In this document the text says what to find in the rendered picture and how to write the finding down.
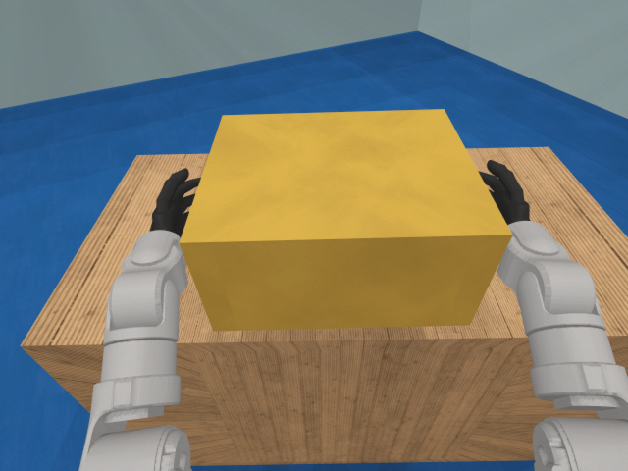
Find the right robot hand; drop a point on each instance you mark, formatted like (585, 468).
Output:
(506, 192)

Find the robot right forearm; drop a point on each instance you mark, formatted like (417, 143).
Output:
(573, 362)

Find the carton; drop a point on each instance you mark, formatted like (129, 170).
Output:
(335, 220)

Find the left robot hand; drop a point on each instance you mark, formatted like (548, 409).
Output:
(170, 205)

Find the robot left upper arm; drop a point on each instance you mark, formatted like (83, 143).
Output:
(163, 448)

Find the robot right upper arm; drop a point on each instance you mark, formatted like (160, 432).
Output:
(581, 444)

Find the robot left forearm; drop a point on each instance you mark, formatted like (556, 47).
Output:
(139, 365)

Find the pedestal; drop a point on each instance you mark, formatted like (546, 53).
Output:
(349, 395)

